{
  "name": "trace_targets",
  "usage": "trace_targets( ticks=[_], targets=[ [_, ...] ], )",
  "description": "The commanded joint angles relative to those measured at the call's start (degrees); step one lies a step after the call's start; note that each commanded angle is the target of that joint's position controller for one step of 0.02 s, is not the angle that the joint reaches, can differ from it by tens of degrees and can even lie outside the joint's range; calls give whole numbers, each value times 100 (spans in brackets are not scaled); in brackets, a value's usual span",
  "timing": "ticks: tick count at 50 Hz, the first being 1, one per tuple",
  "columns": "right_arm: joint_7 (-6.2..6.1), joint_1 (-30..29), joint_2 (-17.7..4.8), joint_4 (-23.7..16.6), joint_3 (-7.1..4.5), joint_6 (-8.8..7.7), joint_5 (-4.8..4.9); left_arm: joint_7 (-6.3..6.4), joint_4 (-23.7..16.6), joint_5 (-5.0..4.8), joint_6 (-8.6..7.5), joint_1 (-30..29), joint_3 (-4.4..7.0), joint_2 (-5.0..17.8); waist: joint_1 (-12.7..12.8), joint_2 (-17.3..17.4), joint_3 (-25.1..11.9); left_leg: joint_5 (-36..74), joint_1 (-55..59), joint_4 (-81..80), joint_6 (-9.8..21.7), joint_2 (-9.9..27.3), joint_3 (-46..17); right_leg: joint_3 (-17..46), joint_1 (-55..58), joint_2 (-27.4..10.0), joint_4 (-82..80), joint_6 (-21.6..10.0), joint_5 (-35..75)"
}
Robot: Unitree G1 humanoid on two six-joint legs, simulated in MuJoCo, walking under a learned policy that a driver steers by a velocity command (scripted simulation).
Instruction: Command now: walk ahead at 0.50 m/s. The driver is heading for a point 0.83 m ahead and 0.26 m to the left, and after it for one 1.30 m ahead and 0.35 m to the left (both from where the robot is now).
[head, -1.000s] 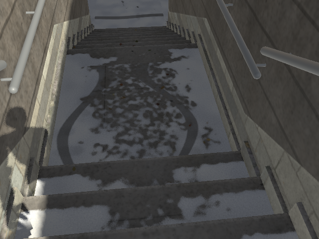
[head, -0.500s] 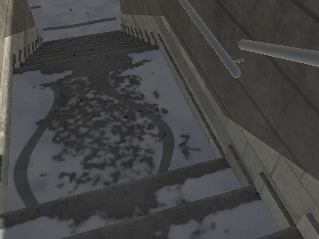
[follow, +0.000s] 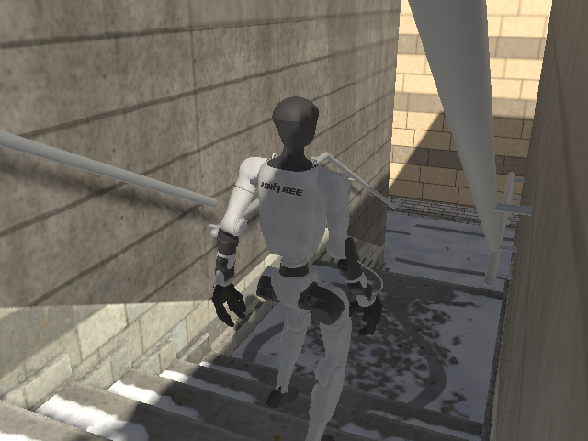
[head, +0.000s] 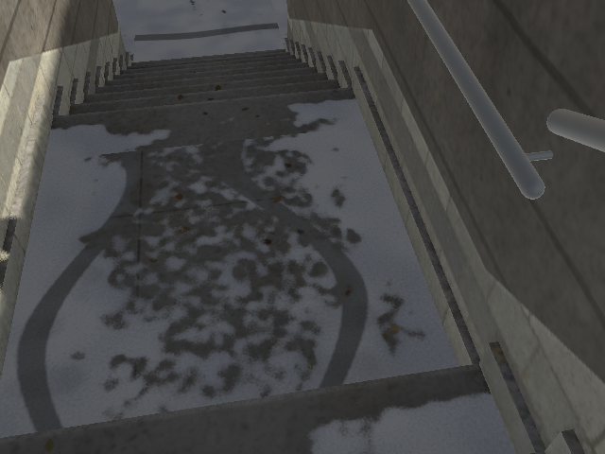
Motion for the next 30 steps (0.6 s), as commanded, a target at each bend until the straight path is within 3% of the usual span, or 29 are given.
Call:
trace_targets(
  ticks=[1,2,3,4,5,6,7,8,10,11,12,13,14,15,16,17,18,19,20,21,22,23,24,25,26,27,28,29,30],
  targets=[
    [-107,59,-146,-254,-131,156,549,292,-132,-897,14,-1,214,726,-326,-1053,295,1951,-238,-897,-17,78,-218,1929,-165,-1764,-232,-1036,1524],
    [-124,-225,-221,-356,-125,214,553,357,-237,-1005,42,-105,146,611,-295,-585,242,2743,543,-1446,15,-48,-100,1584,-851,-1509,-148,-874,1115],
    [-39,-244,109,-269,184,119,-2,245,41,178,-149,427,-191,-130,134,-27,596,3333,-181,-2018,-140,296,-539,1557,-521,-1693,249,-936,467],
    [-44,-719,-1,-542,-59,211,441,396,-109,-888,0,52,88,473,-123,-443,323,3350,1276,-2114,-63,-288,114,1593,-1242,-1355,149,-705,-73],
    [-39,-906,-175,-587,-84,272,532,397,-163,-880,69,-95,97,675,-49,-560,398,3091,1601,-1993,-45,-372,125,1582,-1415,-1382,283,-605,49],
    [53,-830,-106,-552,94,197,-57,247,193,210,-51,811,-238,-137,288,-396,1114,2471,422,-2577,-128,90,-83,1611,-974,-1731,639,-833,-416],
    [-17,-1621,-30,-821,-73,237,553,414,-85,-604,84,291,82,537,445,-498,753,2606,1244,-2722,-127,-357,216,1673,-902,-1382,654,-637,27],
    [-36,-1904,-17,-917,-32,236,686,496,-111,-568,174,298,97,675,577,-493,867,2434,1208,-3034,-118,-299,110,1690,-703,-1399,944,-586,125],
    [-78,-1941,-31,-873,-38,145,731,639,44,-364,321,673,118,633,836,-443,1107,1981,1320,-3901,-163,-113,63,1674,-127,-1385,1439,-581,602],
    [29,-971,-28,-549,94,194,-173,398,608,136,233,1630,-194,-121,527,-502,1059,2005,1235,-4608,24,278,-171,2277,369,-1880,1774,-466,308],
    [-86,-971,-265,-361,-198,144,635,610,309,-305,419,843,129,537,582,-470,1116,1840,2296,-4243,-23,-149,324,1517,-205,-1308,2680,-559,1111],
    [-15,857,-659,106,-272,92,87,90,675,387,331,1395,-79,300,-334,-59,360,2713,4072,-4407,220,-226,695,1529,-681,-1426,3445,-210,1122],
    [-99,1455,-764,571,-401,171,637,482,280,-450,443,627,258,831,-594,-18,98,3018,5184,-4047,30,-15,412,761,-1539,-570,5428,-334,-220],
    [162,3005,-1496,649,-508,105,286,-363,943,178,310,2681,-230,-560,-651,1893,-2553,5206,9139,-1721,1882,1126,-421,977,-3309,-331,8491,383,-2804],
    [178,3113,-1458,724,-611,133,5,-635,320,-83,212,1421,-25,214,-1216,1089,-1986,5362,8835,-1879,1948,1235,-1084,998,-4821,-164,9510,407,-2871],
    [186,2834,-1474,697,-631,179,-4,-625,-447,-307,107,85,110,641,-1372,715,-1429,2757,8263,-2563,2052,1685,-1619,856,-6109,-411,9368,419,-2623],
    [179,2319,-1171,684,-540,160,54,-435,-671,-396,57,-630,114,738,-1202,-8,-75,-467,6564,-3330,1869,1621,-2011,925,-6760,-678,8774,316,-1651],
    [198,1972,-597,652,-343,122,44,-287,-586,-309,37,-444,155,785,-875,-380,206,-813,4994,-3595,1709,1492,-1698,1103,-5922,-948,8168,159,-752],
    [176,1219,-102,469,-140,96,-67,-201,-481,-202,107,-120,-9,228,-166,-587,535,-971,3273,-3873,1538,1448,-1491,1559,-4856,-1291,7258,-75,358],
    [75,862,373,473,28,11,-34,-146,-549,-40,213,-178,-123,-209,142,-407,990,-1201,1884,-4192,1382,1271,-1441,1734,-4450,-1579,6398,-276,1227],
    [-60,566,331,393,29,-178,107,-147,-560,138,261,-137,-162,-385,213,-286,872,-1594,1504,-4311,1159,664,-942,1557,-4097,-1566,5267,-349,1965],
    [-155,422,395,288,38,-355,257,-186,-646,166,259,-444,-117,-163,-1,-549,696,-1598,839,-4352,1285,374,-398,1155,-3302,-1394,3602,-276,2979],
    [-180,565,226,350,73,-452,276,-213,-745,166,257,-933,-24,19,-171,-370,517,-1735,505,-4351,1378,149,-235,918,-2589,-1290,2985,-184,3437],
    [-129,1004,32,568,92,-447,155,-262,-819,111,268,-1164,-46,-31,-178,29,425,-1510,351,-4265,1377,139,-327,770,-2213,-1153,3274,-49,3448],
    [-126,1337,-108,729,99,-430,54,-339,-751,162,285,-823,-100,-22,-59,0,448,-1065,786,-3750,1481,369,-645,1115,-2678,-1170,3564,17,3612],
    [-85,1485,-293,680,76,-408,40,-363,-738,230,276,-698,-75,94,-2,-279,381,-546,1154,-3410,1522,447,-659,1105,-2889,-1081,3526,72,3508],
    [-142,1986,-29,994,145,-416,16,-320,-884,214,269,-1213,-124,145,-352,-369,453,-697,2789,-3049,1612,702,-1183,1801,-4571,-1411,2962,217,3876],
    [-292,2775,162,1166,190,-416,145,-252,-1057,240,249,-1846,-93,284,-820,-505,516,-1035,4427,-2691,1580,792,-1503,1890,-6093,-1386,1986,320,4131],
    [-379,3540,493,1514,304,-364,103,-171,-1120,253,247,-2274,-170,108,-1073,-429,595,-1274,5106,-2467,1612,900,-1915,1880,-6832,-1454,1579,398,4103]
  ],
)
